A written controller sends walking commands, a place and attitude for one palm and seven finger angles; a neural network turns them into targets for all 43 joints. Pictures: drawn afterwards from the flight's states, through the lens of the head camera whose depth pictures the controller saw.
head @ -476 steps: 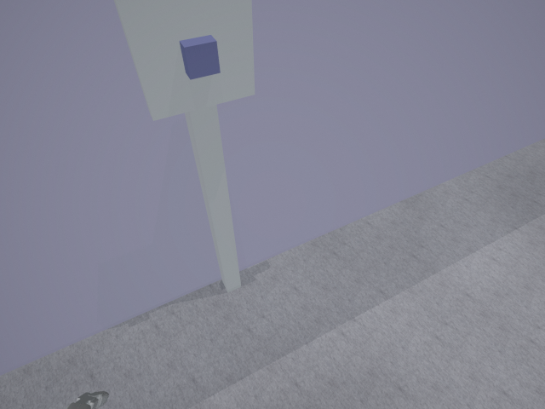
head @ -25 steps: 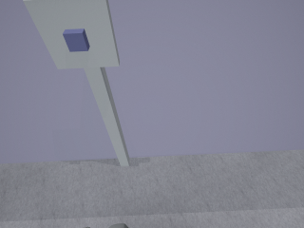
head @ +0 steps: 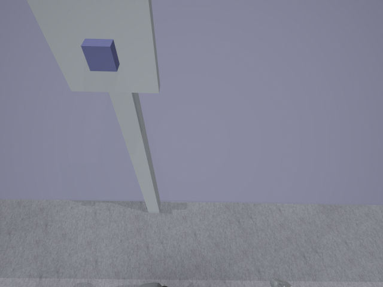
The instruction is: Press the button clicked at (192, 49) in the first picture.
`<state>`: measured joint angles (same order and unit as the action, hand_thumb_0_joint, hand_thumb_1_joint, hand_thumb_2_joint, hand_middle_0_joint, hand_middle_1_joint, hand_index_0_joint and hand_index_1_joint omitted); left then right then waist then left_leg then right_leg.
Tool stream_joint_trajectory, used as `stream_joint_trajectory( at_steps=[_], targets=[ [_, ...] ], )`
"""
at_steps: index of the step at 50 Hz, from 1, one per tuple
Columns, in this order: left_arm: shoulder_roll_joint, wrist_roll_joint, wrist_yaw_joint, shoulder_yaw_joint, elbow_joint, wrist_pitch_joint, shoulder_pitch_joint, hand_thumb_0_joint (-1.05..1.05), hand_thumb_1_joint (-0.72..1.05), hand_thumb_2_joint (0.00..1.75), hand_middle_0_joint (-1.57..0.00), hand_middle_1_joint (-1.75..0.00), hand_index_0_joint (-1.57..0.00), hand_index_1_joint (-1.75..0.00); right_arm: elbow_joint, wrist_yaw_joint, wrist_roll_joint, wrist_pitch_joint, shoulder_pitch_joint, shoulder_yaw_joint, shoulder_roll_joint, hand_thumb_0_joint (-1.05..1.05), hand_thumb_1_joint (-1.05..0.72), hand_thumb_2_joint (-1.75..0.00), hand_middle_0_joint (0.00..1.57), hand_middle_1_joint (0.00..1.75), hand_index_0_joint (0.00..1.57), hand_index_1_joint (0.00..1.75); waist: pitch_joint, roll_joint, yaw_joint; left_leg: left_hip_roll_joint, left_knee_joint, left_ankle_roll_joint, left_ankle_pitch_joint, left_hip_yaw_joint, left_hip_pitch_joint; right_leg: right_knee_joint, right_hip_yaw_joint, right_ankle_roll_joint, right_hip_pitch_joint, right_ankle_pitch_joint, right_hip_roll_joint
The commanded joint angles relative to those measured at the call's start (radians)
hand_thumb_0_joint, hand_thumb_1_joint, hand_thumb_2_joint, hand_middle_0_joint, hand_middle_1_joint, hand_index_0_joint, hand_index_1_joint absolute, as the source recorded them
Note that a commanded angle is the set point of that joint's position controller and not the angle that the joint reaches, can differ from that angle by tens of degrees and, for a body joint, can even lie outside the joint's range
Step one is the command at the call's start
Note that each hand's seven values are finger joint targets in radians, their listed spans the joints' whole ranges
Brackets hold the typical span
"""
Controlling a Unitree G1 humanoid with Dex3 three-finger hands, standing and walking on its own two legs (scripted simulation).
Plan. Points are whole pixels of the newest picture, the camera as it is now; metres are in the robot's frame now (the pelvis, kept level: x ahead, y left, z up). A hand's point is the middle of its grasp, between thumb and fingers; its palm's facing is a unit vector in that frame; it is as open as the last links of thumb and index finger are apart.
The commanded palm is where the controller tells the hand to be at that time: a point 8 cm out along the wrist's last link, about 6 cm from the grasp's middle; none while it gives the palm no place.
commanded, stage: come to a stop and stand still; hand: left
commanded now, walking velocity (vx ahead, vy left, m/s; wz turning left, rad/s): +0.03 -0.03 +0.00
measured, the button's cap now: (101, 54) +0.50 +0.24 +0.20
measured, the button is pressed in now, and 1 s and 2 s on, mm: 0 0 0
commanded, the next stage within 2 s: look again from close up in 1.00 s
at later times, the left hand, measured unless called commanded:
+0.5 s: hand out of the picture -0.03 +0.14 -0.15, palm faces +0.11 -0.96 -0.24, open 7.3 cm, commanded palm none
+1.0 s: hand out of the picture -0.05 +0.16 -0.17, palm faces +0.06 -0.99 -0.16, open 7.4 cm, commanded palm none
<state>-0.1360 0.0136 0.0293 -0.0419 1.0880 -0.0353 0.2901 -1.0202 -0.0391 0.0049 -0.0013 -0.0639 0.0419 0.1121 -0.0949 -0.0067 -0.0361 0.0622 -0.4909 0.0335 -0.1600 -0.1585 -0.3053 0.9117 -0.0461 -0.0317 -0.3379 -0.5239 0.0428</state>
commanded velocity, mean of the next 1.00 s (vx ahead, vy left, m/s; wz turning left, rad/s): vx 0.04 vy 0.06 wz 0.00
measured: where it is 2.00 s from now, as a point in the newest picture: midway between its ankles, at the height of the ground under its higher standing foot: outside the picture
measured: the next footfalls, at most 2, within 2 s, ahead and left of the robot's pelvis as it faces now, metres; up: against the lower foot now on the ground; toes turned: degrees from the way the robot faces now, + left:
right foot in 0.14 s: +0.03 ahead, -0.13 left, +0.00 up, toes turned -2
left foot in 0.58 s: -0.03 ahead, +0.11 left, +0.00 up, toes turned +5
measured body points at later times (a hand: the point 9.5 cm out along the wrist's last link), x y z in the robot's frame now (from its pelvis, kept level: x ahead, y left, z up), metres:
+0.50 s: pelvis -0.04 -0.05 +0.01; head -0.02 -0.07 +0.46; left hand -0.04 +0.19 -0.14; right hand -0.04 -0.29 -0.16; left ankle -0.07 +0.10 -0.70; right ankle -0.02 -0.15 -0.73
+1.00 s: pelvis -0.04 -0.01 +0.01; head -0.04 +0.00 +0.46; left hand -0.05 +0.21 -0.16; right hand -0.04 -0.23 -0.15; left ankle -0.07 +0.10 -0.73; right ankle -0.02 -0.15 -0.73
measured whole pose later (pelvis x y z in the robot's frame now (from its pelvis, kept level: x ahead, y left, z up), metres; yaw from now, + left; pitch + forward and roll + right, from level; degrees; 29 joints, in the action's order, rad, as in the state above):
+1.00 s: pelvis -0.04 -0.01 +0.01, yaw +1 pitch -2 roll +0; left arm -0.14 0.01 0.03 -0.01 1.16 0.00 0.27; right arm -1.14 -0.03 0.00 -0.02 -0.29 0.01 0.13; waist -0.02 -0.01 -0.01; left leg 0.02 -0.42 0.00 -0.27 -0.07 -0.12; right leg 0.42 -0.06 -0.04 -0.20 -0.19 0.07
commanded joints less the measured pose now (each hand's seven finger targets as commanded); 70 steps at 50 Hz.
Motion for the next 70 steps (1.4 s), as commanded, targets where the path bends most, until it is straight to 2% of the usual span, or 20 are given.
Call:
stream_joint_trajectory(
  at_steps=[1,5,6,7,9,13,20,23,26,27,28,29,31,39,54,55,56,58,60,70],
  targets=[
    [-0.056,0.006,0.009,-0.023,-0.072,0.006,0.086,0.0,0.9,0.9,-0.2,-0.3,-0.2,-0.3,0.04,-0.001,0.018,0.01,-0.093,0.055,0.208,0.0,-0.9,-0.9,0.2,0.3,0.2,0.3,0.212,0.145,0.036,0.278,0.125,0.15,0.412,0.216,0.149,0.016,0.011,-0.004,-0.032,0.016,0.021],
    [-0.056,0.011,0.005,-0.014,-0.039,0.026,0.173,0.0,0.9,0.9,-0.2,-0.3,-0.2,-0.3,0.039,0.017,0.014,0.016,-0.064,0.047,0.178,0.0,-0.9,-0.9,0.2,0.3,0.2,0.3,0.172,0.107,-0.014,0.172,0.099,0.053,-0.117,0.184,-0.053,-0.406,-0.042,0.001,0.211,0.241,0.012],
    [-0.108,0.02,0.008,-0.014,-0.037,0.035,0.175,0.0,0.9,0.9,-0.2,-0.3,-0.2,-0.3,0.04,0.023,0.005,0.023,-0.079,0.038,0.122,0.0,-0.9,-0.9,0.2,0.3,0.2,0.3,0.122,-0.046,-0.011,0.077,0.002,-0.012,-0.27,0.125,-0.119,-0.575,0.075,0.022,0.201,0.178,0.094],
    [-0.182,0.021,0.007,-0.016,-0.062,0.041,0.107,0.0,0.9,0.9,-0.2,-0.3,-0.2,-0.3,0.059,0.034,0.001,0.034,-0.081,0.022,0.067,0.0,-0.9,-0.9,0.2,0.3,0.2,0.3,0.041,-0.238,0.013,-0.001,-0.105,-0.068,-0.315,0.075,-0.144,-0.737,0.307,0.099,0.052,-0.057,0.271],
    [-0.226,0.018,0.009,-0.028,-0.099,0.041,0.004,0.0,0.9,0.9,-0.2,-0.3,-0.2,-0.3,0.071,0.042,0.013,0.048,-0.036,0.026,0.116,0.0,-0.9,-0.9,0.2,0.3,0.2,0.3,-0.041,-0.257,-0.002,0.009,-0.265,-0.056,-0.28,0.135,-0.103,-0.841,0.417,0.153,-0.126,-0.205,0.318],
    [-0.193,0.011,0.003,-0.021,-0.099,0.052,-0.035,0.0,0.9,0.9,-0.2,-0.3,-0.2,-0.3,-0.003,0.047,0.017,0.036,-0.169,0.025,0.128,0.0,-0.9,-0.9,0.2,0.3,0.2,0.3,-0.029,-0.117,0.025,-0.006,-0.347,-0.06,-0.177,0.137,-0.11,-0.736,0.233,0.135,-0.001,0.095,0.243],
    [-0.208,0.015,0.012,-0.039,-0.058,0.052,0.074,0.0,0.9,0.9,-0.2,-0.3,-0.2,-0.3,0.02,0.035,0.012,0.028,-0.17,0.017,0.129,0.0,-0.9,-0.9,0.2,0.3,0.2,0.3,0.046,-0.134,-0.034,-0.012,-0.256,-0.079,-0.255,0.134,-0.144,-0.642,0.235,0.189,0.233,0.455,0.292],
    [-0.212,0.014,0.013,-0.041,-0.046,0.048,0.054,0.0,0.9,0.9,-0.2,-0.3,-0.2,-0.3,0.012,0.029,0.007,0.022,-0.205,0.009,0.119,0.0,-0.9,-0.9,0.2,0.3,0.2,0.3,0.087,-0.166,-0.02,-0.022,-0.152,-0.072,-0.251,0.124,-0.058,-0.622,0.226,0.192,0.224,0.493,0.282],
    [-0.191,0.003,0.012,-0.033,-0.041,0.04,-0.01,0.0,0.9,0.9,-0.2,-0.3,-0.2,-0.3,-0.037,0.021,0.004,0.01,-0.303,0.002,0.103,0.0,-0.9,-0.9,0.2,0.3,0.2,0.3,0.099,-0.149,0.035,-0.03,0.089,-0.064,-0.081,0.098,0.166,-0.57,0.154,0.124,0.093,0.387,0.209],
    [-0.158,-0.003,0.011,-0.025,-0.043,0.035,-0.017,0.0,0.9,0.9,-0.2,-0.3,-0.2,-0.3,-0.048,0.018,0.005,0.0,-0.325,0.001,0.121,0.0,-0.9,-0.9,0.2,0.3,0.2,0.3,0.107,-0.061,0.039,0.006,0.144,-0.049,-0.038,0.14,0.235,-0.518,0.115,0.088,0.033,0.318,0.15],
    [-0.119,-0.006,0.006,-0.015,-0.045,0.031,-0.002,0.0,0.9,0.9,-0.2,-0.3,-0.2,-0.3,-0.047,0.013,0.011,-0.007,-0.313,0.005,0.161,0.0,-0.9,-0.9,0.2,0.3,0.2,0.3,0.091,0.08,0.028,0.106,0.164,-0.011,0.009,0.241,0.221,-0.471,0.059,0.05,-0.006,0.276,0.078],
    [-0.098,-0.003,0.002,-0.009,-0.05,0.031,-0.002,0.0,0.9,0.9,-0.2,-0.3,-0.2,-0.3,-0.033,0.01,0.008,-0.005,-0.295,0.007,0.195,0.0,-0.9,-0.9,0.2,0.3,0.2,0.3,0.091,0.106,0.018,0.171,0.185,0.021,-0.019,0.29,0.135,-0.458,0.009,0.023,0.05,0.253,0.049],
    [-0.084,0.002,0.0,0.001,-0.023,0.03,-0.016,0.0,0.9,0.9,-0.2,-0.3,-0.2,-0.3,-0.041,0.006,0.008,-0.011,-0.235,-0.001,0.173,0.0,-0.9,-0.9,0.2,0.3,0.2,0.3,0.05,0.132,0.011,0.135,0.219,0.015,-0.05,0.26,0.049,-0.463,-0.018,0.007,0.121,0.324,0.045],
    [-0.105,0.0,0.003,0.017,0.039,0.039,0.019,0.0,0.9,0.9,-0.2,-0.3,-0.2,-0.3,-0.082,0.002,0.002,-0.017,-0.269,-0.016,0.134,0.0,-0.9,-0.9,0.2,0.3,0.2,0.3,0.025,0.015,0.023,0.069,0.181,-0.022,0.007,0.185,0.092,-0.536,0.036,0.022,0.151,0.405,0.073],
    [-0.093,-0.002,0.008,0.021,0.046,0.043,0.044,0.0,0.9,0.9,-0.2,-0.3,-0.2,-0.3,-0.103,0.0,0.001,-0.026,-0.307,-0.018,0.118,0.0,-0.9,-0.9,0.2,0.3,0.2,0.3,0.009,0.029,0.023,0.063,0.192,-0.02,0.014,0.175,0.091,-0.54,0.032,0.021,0.17,0.422,0.074],
    [-0.122,0.008,0.049,0.035,0.065,0.064,0.1,0.0,0.9,0.9,-0.2,-0.3,-0.2,-0.3,-0.026,0.013,-0.004,-0.04,-0.216,-0.025,0.151,0.0,-0.9,-0.9,0.2,0.3,0.2,0.3,-0.006,0.015,0.004,0.067,-0.004,-0.042,0.156,0.135,0.025,-0.484,0.084,0.047,0.151,0.702,0.122],
    [-0.153,0.002,0.036,0.026,0.024,0.072,0.07,0.0,0.9,0.9,-0.2,-0.3,-0.2,-0.3,-0.013,0.017,0.004,-0.032,-0.291,-0.025,0.108,0.0,-0.9,-0.9,0.2,0.3,0.2,0.3,0.082,0.077,0.048,0.016,0.061,-0.04,-0.075,0.149,0.046,-0.474,0.079,0.066,0.173,0.465,0.129],
    [-0.122,0.003,0.02,0.034,-0.003,0.064,0.047,0.0,0.9,0.9,-0.2,-0.3,-0.2,-0.3,-0.002,0.023,0.01,-0.037,-0.321,-0.031,0.115,0.0,-0.9,-0.9,0.2,0.3,0.2,0.3,0.066,0.122,0.041,0.045,0.116,-0.016,-0.097,0.196,0.006,-0.44,0.037,0.065,0.124,0.251,0.066],
    [-0.107,0.004,0.012,0.035,-0.014,0.058,0.042,0.0,0.9,0.9,-0.2,-0.3,-0.2,-0.3,0.018,0.02,0.013,-0.039,-0.318,-0.03,0.13,0.0,-0.9,-0.9,0.2,0.3,0.2,0.3,0.053,0.153,0.031,0.071,0.157,0.002,-0.097,0.231,-0.02,-0.404,0.008,0.059,0.126,0.265,0.042],
    [-0.114,-0.002,0.007,0.033,-0.011,0.062,0.033,0.0,0.9,0.9,-0.2,-0.3,-0.2,-0.3,-0.008,0.016,0.009,-0.031,-0.334,-0.039,0.128,0.0,-0.9,-0.9,0.2,0.3,0.2,0.3,-0.004,-0.005,0.038,0.036,0.136,-0.004,-0.022,0.17,0.053,-0.462,0.046,0.061,0.109,0.363,0.066]
  ],
)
